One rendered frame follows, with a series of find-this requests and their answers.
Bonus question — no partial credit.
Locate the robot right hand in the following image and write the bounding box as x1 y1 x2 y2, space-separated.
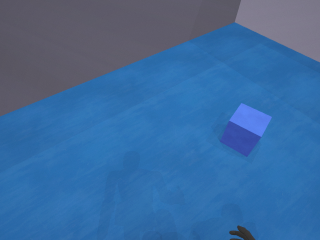
229 225 255 240

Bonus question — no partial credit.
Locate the carton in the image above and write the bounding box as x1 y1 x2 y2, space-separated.
220 103 272 157

